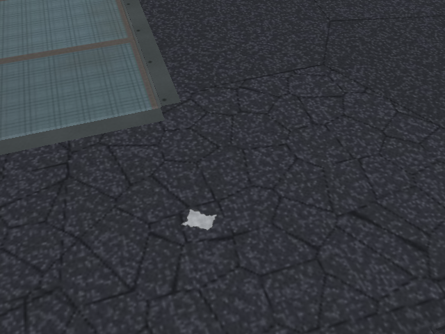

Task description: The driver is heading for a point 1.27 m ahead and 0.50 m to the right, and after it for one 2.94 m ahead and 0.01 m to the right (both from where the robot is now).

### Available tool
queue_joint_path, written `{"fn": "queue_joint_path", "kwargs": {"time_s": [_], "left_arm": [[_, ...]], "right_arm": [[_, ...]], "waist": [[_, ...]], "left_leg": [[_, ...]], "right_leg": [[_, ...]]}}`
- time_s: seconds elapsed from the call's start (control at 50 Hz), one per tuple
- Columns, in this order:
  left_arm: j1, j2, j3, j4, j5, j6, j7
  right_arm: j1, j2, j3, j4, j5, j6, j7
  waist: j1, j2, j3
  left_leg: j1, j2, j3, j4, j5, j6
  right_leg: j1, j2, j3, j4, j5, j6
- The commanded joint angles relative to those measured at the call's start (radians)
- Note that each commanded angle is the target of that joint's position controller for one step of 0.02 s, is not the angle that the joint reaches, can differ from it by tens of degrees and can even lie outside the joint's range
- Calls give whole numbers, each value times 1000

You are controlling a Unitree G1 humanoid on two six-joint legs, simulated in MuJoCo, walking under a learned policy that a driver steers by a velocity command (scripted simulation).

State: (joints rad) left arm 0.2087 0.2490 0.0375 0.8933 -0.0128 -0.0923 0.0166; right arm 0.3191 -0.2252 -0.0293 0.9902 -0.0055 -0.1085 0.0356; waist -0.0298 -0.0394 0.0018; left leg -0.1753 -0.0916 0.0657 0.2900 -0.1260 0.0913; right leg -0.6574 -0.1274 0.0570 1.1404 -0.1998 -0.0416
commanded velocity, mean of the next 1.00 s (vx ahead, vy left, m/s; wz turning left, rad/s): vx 0.50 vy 0.00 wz -0.41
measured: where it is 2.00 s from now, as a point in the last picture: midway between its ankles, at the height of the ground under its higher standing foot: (340, 217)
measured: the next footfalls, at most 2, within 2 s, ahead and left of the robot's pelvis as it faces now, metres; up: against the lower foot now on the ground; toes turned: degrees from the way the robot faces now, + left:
right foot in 0.32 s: +0.34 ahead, -0.17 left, +0.00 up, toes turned -7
left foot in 0.82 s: +0.67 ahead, -0.04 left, +0.00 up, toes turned -24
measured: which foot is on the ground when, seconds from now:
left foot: down 0.00-0.32, up 0.34-0.80, down 0.82-1.00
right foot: up 0.00-0.30, down 0.32-0.84, up 0.86-1.00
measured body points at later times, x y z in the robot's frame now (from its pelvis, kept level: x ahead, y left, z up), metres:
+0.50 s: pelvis +0.28 -0.10 +0.00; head +0.31 -0.12 +0.45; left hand +0.39 +0.15 -0.12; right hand +0.36 -0.38 -0.13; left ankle +0.29 +0.08 -0.66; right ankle +0.30 -0.17 -0.74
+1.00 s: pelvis +0.56 -0.11 +0.00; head +0.58 -0.11 +0.45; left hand +0.77 +0.10 -0.12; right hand +0.55 -0.41 -0.11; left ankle +0.63 -0.03 -0.74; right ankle +0.45 -0.21 -0.65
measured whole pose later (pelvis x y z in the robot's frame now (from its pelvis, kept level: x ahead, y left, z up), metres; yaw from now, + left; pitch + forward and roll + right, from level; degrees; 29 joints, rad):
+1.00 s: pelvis +0.56 -0.11 +0.00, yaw -27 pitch +2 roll +1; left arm 0.30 0.29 0.07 0.75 -0.03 -0.04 0.01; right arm 0.19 -0.26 -0.06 0.80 -0.01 -0.12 0.01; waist -0.01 -0.05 0.01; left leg -0.27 -0.03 0.06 0.40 -0.16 0.04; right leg -0.51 -0.03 0.08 1.18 -0.34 -0.03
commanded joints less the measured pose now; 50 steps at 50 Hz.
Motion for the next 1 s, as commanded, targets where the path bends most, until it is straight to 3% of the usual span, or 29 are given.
{"fn": "queue_joint_path", "kwargs": {"time_s": [0.02,0.12,0.22,0.26,0.28,0.3,0.32,0.34,0.36,0.38,0.4,0.42,0.44,0.48,0.56,0.64,0.72,0.78,0.8,0.82,0.84,0.86,0.88,0.9,0.92,0.94,0.96,1.0], "left_arm": [[36,45,13,-42,13,4,7],[-146,26,4,-88,-2,-7,-12],[-247,41,0,-149,-13,-7,-48],[-224,59,6,-163,-13,-11,-61],[-159,79,18,-153,-11,-12,-64],[-13,117,44,-111,-9,-11,-64],[181,204,79,-67,-9,-8,-56],[272,316,105,-55,-6,-5,-54],[285,225,79,-58,-3,-6,-55],[223,181,66,-72,2,-8,-52],[130,157,58,-102,3,-6,-50],[65,129,49,-126,7,-2,-53],[33,106,41,-139,14,-3,-53],[35,110,43,-144,9,-4,-49],[124,155,58,-129,-2,-2,-19],[176,158,60,-119,-7,6,-4],[209,157,64,-105,-15,16,2],[180,167,71,-119,-9,31,12],[162,155,68,-130,-8,36,11],[138,122,55,-149,-1,37,6],[144,71,35,-174,19,35,3],[306,19,19,-196,-19,23,-2],[296,130,36,-162,-34,23,3],[186,178,50,-176,-26,29,2],[137,164,51,-186,-16,34,4],[105,149,54,-199,-5,35,1],[113,128,54,-206,-10,40,-6],[111,92,49,-218,-18,51,-12]], "right_arm": [[-39,-131,-20,-54,1,-18,-20],[50,-171,-28,-32,17,-3,-37],[100,-174,-36,3,17,15,-39],[73,-190,-43,-3,18,27,-42],[46,-199,-45,-12,17,33,-43],[30,-187,-40,-23,11,41,-46],[28,-165,-27,-56,-6,42,-53],[112,-42,16,-90,-20,12,-36],[90,-105,4,-76,-1,-29,-24],[-9,-175,-15,-115,33,-53,-16],[-69,-177,-14,-133,33,-62,-22],[-97,-172,-21,-137,15,-58,-30],[-91,-167,-28,-145,6,-45,-36],[-77,-138,-30,-156,-2,-18,-39],[-216,-118,-31,-216,-10,-2,-50],[-359,-98,-24,-263,3,-12,-40],[-423,-127,-30,-304,10,-26,-24],[-371,-163,-43,-302,13,-42,-18],[-292,-178,-53,-281,10,-46,-22],[-166,-209,-68,-257,-1,-50,-28],[8,-272,-82,-243,-6,-44,-36],[53,-317,-95,-216,-9,-29,-30],[8,-210,-72,-244,7,-25,-27],[-36,-154,-59,-257,11,-20,-30],[-87,-148,-53,-261,5,-15,-28],[-114,-133,-49,-254,0,-12,-27],[-122,-129,-46,-247,-9,-13,-27],[-118,-132,-51,-230,-3,-21,-24]], "waist": [[47,79,56],[-20,85,53],[-46,86,82],[-19,100,62],[24,110,17],[94,95,-68],[160,14,-183],[120,-251,-297],[134,-185,-361],[126,-138,-227],[98,-37,-153],[64,36,-100],[28,20,-86],[2,-6,-68],[33,-11,-14],[82,-52,9],[95,-54,19],[58,-78,5],[19,-82,-31],[-41,-59,-130],[-100,66,-287],[-8,444,-368],[-26,295,-278],[-48,168,-155],[-24,81,-81],[-7,79,-30],[15,115,-21],[22,139,-11]], "left_leg": [[-105,279,-209,-207,66,171],[24,275,-140,-191,74,122],[231,357,-110,-121,89,97],[269,368,-81,-45,230,75],[259,353,-48,46,415,56],[219,306,4,234,582,29],[25,251,59,534,481,-16],[-443,56,46,932,-92,-93],[-582,51,-142,1060,-397,-66],[-662,106,-162,1084,-325,-38],[-633,153,-151,1030,-233,-31],[-579,185,-142,951,-177,-37],[-503,210,-148,887,-146,-44],[-448,206,-134,813,-122,-72],[-494,172,-120,562,54,-124],[-424,120,-117,300,230,-118],[-385,104,-148,199,214,-104],[-291,96,-146,163,94,-77],[-178,86,-125,129,79,-57],[31,140,-156,137,79,-17],[313,317,-335,157,27,40],[585,515,-799,58,-163,187],[516,510,-818,23,-325,156],[378,470,-646,10,-286,110],[239,427,-521,-14,-156,90],[148,389,-437,-42,-68,86],[89,363,-364,-69,-20,77],[50,339,-264,-111,53,90]], "right_leg": [[-25,-42,1,-137,156,28],[2,8,-47,-460,314,34],[-58,25,-41,-552,184,-17],[4,55,-70,-572,87,-53],[120,92,-105,-590,73,-74],[316,144,-139,-612,91,-99],[611,57,22,-612,121,-154],[998,-177,546,-717,-44,-335],[1068,-219,746,-846,-87,-339],[969,-183,602,-843,-26,-277],[823,-143,461,-848,81,-248],[683,-106,366,-868,183,-231],[593,-74,310,-894,248,-219],[506,-38,255,-924,319,-227],[463,-8,206,-948,325,-221],[450,22,204,-936,185,-172],[530,-16,290,-869,150,-159],[576,-36,353,-781,207,-144],[567,-4,350,-716,273,-129],[509,55,311,-556,305,-100],[354,140,207,-263,94,-59],[-14,246,129,15,-403,-9],[-121,155,161,145,-368,-3],[-136,121,133,161,-268,2],[-90,81,102,137,-189,11],[-68,54,95,92,-143,13],[-22,27,89,68,-115,12],[-12,12,58,44,-88,17]]}}
Keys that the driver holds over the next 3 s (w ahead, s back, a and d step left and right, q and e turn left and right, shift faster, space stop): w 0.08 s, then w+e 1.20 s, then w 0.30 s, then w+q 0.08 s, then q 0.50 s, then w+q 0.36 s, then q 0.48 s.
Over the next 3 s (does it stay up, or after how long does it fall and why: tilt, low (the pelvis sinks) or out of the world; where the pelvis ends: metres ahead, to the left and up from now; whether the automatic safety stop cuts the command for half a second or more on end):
stays up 1.15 -0.48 -0.01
